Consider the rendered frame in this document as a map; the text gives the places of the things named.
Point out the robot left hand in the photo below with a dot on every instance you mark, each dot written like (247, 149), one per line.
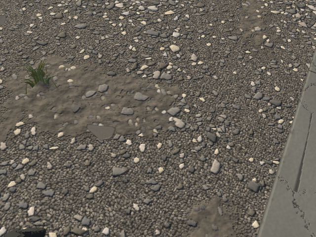
(27, 232)

